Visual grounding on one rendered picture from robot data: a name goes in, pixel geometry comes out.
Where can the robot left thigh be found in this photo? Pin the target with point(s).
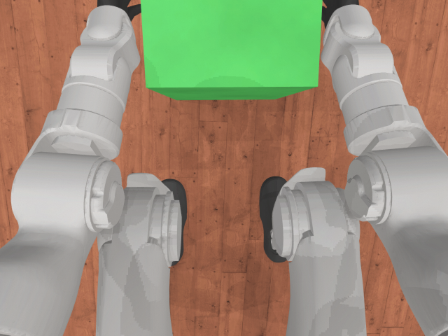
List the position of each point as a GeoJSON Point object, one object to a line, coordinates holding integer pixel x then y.
{"type": "Point", "coordinates": [133, 280]}

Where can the left robot hand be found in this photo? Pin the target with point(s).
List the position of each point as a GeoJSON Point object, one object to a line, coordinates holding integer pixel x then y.
{"type": "Point", "coordinates": [130, 11]}

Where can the carton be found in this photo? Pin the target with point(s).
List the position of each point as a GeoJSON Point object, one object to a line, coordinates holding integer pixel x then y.
{"type": "Point", "coordinates": [231, 49]}

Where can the right robot forearm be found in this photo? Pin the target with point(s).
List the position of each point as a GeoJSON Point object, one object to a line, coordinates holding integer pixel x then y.
{"type": "Point", "coordinates": [370, 94]}

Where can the left robot upper arm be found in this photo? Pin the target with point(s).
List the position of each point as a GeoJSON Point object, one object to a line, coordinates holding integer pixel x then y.
{"type": "Point", "coordinates": [61, 202]}

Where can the left robot foot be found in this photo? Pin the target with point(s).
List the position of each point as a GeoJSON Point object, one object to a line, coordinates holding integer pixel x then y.
{"type": "Point", "coordinates": [179, 194]}

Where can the left robot forearm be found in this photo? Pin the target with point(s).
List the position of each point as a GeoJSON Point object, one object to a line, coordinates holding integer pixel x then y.
{"type": "Point", "coordinates": [94, 95]}

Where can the right robot hand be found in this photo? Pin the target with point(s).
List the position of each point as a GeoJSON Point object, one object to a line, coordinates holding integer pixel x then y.
{"type": "Point", "coordinates": [333, 5]}

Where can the right robot upper arm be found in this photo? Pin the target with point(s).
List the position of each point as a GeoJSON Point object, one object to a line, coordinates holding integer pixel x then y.
{"type": "Point", "coordinates": [403, 194]}

